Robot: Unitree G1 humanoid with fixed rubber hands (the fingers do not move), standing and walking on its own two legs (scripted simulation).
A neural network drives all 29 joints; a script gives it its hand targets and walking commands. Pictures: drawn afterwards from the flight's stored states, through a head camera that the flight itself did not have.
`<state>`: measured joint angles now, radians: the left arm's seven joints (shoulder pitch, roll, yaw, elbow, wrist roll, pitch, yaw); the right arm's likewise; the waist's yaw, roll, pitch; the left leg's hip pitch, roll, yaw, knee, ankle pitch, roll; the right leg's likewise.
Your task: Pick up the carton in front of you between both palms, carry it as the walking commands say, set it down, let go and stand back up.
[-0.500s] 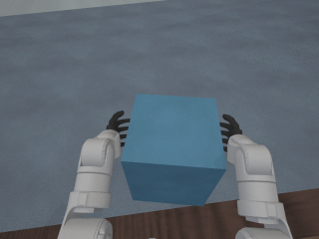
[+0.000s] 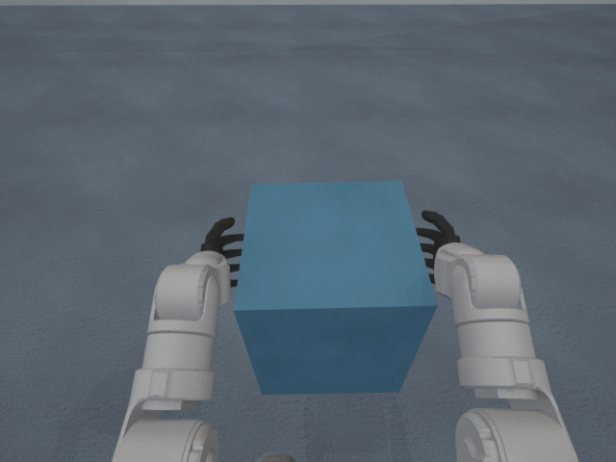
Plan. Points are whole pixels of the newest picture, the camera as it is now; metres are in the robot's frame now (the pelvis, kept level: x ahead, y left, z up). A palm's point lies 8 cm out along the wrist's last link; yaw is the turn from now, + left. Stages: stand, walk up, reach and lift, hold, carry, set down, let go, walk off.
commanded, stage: carry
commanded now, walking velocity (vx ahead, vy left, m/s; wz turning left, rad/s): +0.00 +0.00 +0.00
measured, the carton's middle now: (328, 292) +0.36 +0.04 +0.03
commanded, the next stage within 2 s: none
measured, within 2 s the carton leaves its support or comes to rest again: neither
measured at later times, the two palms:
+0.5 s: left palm (287, 189) +0.72 +0.16 -0.09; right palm (414, 205) +0.70 -0.14 -0.08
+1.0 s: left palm (299, 101) +0.98 +0.16 +0.01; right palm (411, 105) +1.00 -0.14 +0.01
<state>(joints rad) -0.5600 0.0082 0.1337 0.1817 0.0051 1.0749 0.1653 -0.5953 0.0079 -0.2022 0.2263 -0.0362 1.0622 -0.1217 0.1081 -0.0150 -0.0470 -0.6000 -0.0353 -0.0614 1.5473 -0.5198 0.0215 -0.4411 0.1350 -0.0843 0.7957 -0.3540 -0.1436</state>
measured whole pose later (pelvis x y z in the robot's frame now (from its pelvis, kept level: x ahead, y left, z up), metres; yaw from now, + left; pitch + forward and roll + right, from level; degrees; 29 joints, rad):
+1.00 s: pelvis +0.65 -0.01 -0.11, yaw +1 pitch +6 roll +2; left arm -0.52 -0.03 0.18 0.00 0.02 1.13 0.15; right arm -0.55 0.03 -0.17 0.03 -0.04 1.14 -0.14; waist 0.04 -0.02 -0.09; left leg -0.58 0.03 0.07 0.76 -0.30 -0.01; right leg -0.19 -0.02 -0.07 0.32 -0.23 -0.04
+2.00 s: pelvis +1.24 +0.00 -0.11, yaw +1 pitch +3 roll +0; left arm -0.12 -0.13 0.08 -0.36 0.11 1.20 0.08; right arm -0.12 0.13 -0.09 -0.37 -0.12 1.21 -0.09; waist 0.01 0.01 -0.14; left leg -0.55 0.10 0.16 0.54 -0.08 -0.01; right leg 0.01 -0.05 -0.21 0.24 -0.29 0.01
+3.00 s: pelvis +1.87 +0.00 -0.11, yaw +1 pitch +3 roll +1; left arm -0.11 -0.13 0.08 -0.40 0.10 1.18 0.08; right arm -0.11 0.13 -0.08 -0.41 -0.12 1.20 -0.10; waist 0.00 0.01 -0.09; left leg -0.57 0.10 0.16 0.56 -0.05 -0.01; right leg 0.05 -0.04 -0.20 0.20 -0.31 0.01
